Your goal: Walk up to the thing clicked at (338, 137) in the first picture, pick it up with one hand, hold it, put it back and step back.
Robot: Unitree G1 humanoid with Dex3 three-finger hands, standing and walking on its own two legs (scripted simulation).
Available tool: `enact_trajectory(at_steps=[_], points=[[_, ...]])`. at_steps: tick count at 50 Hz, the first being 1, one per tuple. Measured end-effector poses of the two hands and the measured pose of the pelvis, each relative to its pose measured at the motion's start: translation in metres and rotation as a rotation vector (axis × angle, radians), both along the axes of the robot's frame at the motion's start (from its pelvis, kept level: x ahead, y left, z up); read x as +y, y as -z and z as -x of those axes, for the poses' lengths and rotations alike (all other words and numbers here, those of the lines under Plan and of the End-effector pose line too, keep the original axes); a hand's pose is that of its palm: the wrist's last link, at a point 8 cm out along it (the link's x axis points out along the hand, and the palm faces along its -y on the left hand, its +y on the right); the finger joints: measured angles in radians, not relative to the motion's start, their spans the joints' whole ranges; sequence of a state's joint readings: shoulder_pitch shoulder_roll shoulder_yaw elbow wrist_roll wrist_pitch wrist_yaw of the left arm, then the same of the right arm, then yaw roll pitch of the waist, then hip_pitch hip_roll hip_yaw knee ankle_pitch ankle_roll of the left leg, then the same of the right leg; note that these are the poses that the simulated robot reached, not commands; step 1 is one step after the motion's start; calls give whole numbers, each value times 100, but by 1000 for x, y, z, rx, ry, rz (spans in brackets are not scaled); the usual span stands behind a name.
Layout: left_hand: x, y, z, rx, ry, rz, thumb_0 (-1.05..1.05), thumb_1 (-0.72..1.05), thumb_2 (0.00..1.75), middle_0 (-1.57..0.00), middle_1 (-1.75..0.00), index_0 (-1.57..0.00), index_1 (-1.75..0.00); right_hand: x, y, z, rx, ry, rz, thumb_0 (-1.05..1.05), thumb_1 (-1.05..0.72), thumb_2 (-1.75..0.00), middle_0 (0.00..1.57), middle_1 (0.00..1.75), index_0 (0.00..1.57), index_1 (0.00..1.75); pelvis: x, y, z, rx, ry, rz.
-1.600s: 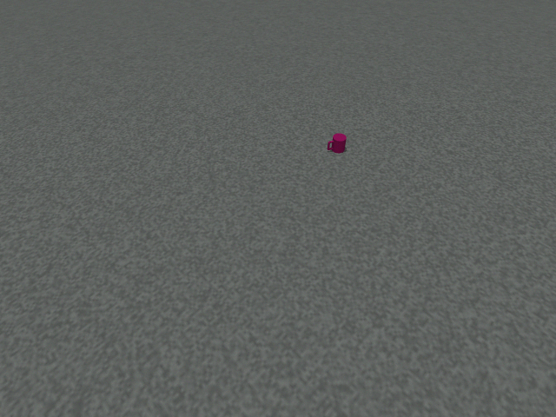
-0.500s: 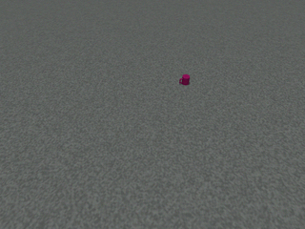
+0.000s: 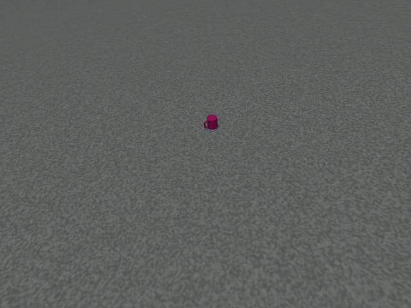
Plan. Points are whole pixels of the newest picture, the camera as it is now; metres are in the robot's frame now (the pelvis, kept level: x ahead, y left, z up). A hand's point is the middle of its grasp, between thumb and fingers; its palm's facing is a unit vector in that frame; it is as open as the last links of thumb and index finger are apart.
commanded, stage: walk up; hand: left
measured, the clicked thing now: (210, 122) +1.56 +0.09 -0.71
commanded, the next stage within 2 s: none
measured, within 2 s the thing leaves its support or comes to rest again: neither
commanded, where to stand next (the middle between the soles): +1.18 -0.10 m, yaw -8 degrees
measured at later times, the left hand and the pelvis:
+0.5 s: hand (118, 230) +0.36 +0.29 -0.13, palm faces -0.17 -0.92 -0.35, open 7.4 cm; pelvis +0.26 +0.02 +0.02, yaw -7 degrees
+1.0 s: hand (164, 156) +0.61 +0.19 -0.11, palm faces -0.16 -0.91 -0.38, open 7.4 cm; pelvis +0.50 -0.05 +0.02, yaw -10 degrees
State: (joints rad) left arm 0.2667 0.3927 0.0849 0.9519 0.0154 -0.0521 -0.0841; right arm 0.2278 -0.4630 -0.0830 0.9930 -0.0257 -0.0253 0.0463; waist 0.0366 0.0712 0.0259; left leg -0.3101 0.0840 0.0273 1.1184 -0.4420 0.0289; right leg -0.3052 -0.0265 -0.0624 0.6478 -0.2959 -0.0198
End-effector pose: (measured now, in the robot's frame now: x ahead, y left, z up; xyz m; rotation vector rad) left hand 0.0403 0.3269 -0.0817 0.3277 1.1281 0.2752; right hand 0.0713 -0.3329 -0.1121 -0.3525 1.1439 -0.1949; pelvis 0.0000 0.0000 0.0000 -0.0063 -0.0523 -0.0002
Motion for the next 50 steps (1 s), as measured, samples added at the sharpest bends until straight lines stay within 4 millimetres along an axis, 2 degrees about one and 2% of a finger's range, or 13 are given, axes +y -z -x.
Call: enact_trajectory(at_steps=[6, 9, 12, 16, 19, 24, 27, 33, 36, 39, 41, 44, 50], points=[[-21, 3, -27, 86, 13, 52, 1, 90, 90, -20, -30, -20, -30, 13, -24, -69, -76, -34, -47, 1, -90, -90, 21, 30, 21, 30, -7, -15, -52, 4, 41, 12], [-20, 11, -53, 111, 31, 67, 1, 90, 90, -20, -30, -20, -30, 14, -31, -97, -70, -36, -34, 1, -90, -90, 21, 30, 21, 30, -5, -15, -82, 16, 52, 23], [-12, 20, -90, 111, 48, 77, 1, 90, 90, -21, -30, -20, -30, 15, -34, -129, -56, -32, -3, 1, -90, -90, 21, 30, 21, 30, 1, -10, -117, 25, 55, 35], [7, 39, -152, 105, 77, 76, 1, 90, 90, -20, -30, -20, -30, 21, -32, -178, -72, -10, 46, 1, -90, -90, 21, 30, 21, 30, 17, 4, -169, 31, 61, 17], [13, 41, -205, 111, 122, 61, 1, 90, 90, -20, -30, -20, -30, 29, -37, -202, -126, 24, 59, 1, -90, -90, 21, 30, 21, 30, 25, 4, -199, 25, 87, -3], [13, 20, -301, 47, 218, 49, 1, 90, 90, -20, -30, -20, -30, 36, -50, -213, -117, 116, 40, 1, -90, -90, 21, 30, 21, 30, 25, -13, -249, 20, 113, -2], [10, 7, -356, -7, 247, 39, 1, 90, 90, -20, -30, -20, -30, 34, -49, -215, -68, 147, 33, 1, -90, -90, 21, 30, 21, 30, 21, -18, -279, 16, 119, -13], [-16, -9, -451, -54, 308, 24, 1, 91, 90, -20, -30, -20, -30, 17, -31, -231, 32, 193, 8, 1, -90, -90, 21, 30, 21, 30, 6, -15, -339, 15, 138, -31], [-37, -9, -496, -64, 333, 11, 1, 91, 90, -20, -30, -20, -30, 1, -14, -253, 57, 216, -10, 1, -90, -90, 21, 30, 21, 30, -10, -6, -374, 20, 145, -42], [-59, -4, -535, -88, 330, -6, 1, 90, 90, -20, -30, -20, -30, -18, 7, -284, 71, 226, -22, 1, -90, -90, 21, 30, 21, 30, -29, 7, -408, 21, 149, -20], [-74, -5, -553, -120, 323, -5, 1, 90, 90, -20, -30, -20, -30, -24, 13, -310, 76, 217, -35, 1, -90, -90, 21, 30, 21, 30, -40, 8, -426, 14, 147, -13], [-88, -11, -565, -131, 288, 13, 1, 90, 90, -20, -30, -20, -30, -29, 7, -356, 59, 182, -54, 1, -90, -90, 21, 30, 21, 30, -48, -2, -451, 5, 154, -29], [-88, -14, -571, -37, 247, 12, 1, 90, 90, -20, -30, -20, -30, -41, -16, -445, -46, 139, -53, 1, -90, -90, 21, 30, 21, 30, -55, -17, -498, 12, 171, -11]])
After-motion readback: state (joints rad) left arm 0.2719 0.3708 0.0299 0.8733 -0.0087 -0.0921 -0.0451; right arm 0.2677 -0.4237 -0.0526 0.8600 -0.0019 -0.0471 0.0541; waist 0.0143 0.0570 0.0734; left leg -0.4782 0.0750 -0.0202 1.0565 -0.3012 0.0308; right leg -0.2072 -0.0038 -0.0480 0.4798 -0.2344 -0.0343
